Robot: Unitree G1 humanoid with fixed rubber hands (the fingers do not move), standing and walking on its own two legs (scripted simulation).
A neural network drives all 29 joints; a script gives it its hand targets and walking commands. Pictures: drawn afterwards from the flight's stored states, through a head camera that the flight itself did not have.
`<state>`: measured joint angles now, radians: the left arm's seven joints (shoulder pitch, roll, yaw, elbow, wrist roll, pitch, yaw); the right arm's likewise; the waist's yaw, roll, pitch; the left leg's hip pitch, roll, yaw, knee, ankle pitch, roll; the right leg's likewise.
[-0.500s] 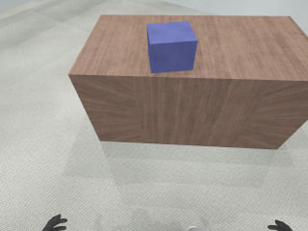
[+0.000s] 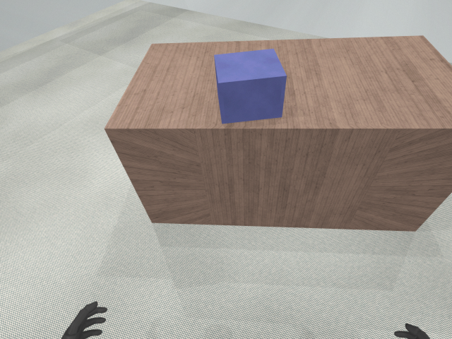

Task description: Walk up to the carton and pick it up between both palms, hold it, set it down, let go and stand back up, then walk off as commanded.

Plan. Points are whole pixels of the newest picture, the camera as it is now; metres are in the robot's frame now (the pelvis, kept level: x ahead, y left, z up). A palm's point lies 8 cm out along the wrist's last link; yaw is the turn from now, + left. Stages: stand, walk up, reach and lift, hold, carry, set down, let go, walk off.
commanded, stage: stand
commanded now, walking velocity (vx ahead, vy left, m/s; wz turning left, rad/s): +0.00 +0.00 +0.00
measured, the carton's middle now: (247, 86) +0.91 +0.01 -0.05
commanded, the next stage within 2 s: none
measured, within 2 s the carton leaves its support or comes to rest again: neither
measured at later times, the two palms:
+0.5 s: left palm out of the picture +0.11 +0.31 -0.07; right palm out of the picture +0.11 -0.31 -0.09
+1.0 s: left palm out of the picture +0.10 +0.30 -0.07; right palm out of the picture +0.09 -0.31 -0.10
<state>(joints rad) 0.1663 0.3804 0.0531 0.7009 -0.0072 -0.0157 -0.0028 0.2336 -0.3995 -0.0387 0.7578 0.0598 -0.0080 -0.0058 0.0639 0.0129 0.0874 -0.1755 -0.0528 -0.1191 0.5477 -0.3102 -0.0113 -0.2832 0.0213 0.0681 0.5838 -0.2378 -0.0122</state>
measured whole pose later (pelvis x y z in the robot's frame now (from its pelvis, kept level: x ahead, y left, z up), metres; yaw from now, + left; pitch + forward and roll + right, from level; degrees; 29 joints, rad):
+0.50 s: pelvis +0.00 +0.00 +0.00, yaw +0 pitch -3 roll +1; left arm 0.16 0.38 0.04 0.74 -0.01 -0.02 0.00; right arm 0.23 -0.40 -0.04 0.82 0.06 -0.01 -0.01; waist 0.06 0.00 0.06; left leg -0.17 -0.05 -0.12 0.53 -0.30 -0.01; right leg -0.28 0.02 0.07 0.57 -0.23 -0.01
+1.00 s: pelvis -0.01 -0.01 +0.00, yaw +0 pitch -4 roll +2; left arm 0.16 0.38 0.03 0.77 -0.01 -0.01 0.00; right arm 0.23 -0.40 -0.04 0.87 0.06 -0.01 -0.01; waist 0.06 0.00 0.05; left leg -0.17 -0.05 -0.12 0.50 -0.27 -0.02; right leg -0.28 0.02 0.07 0.56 -0.21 -0.01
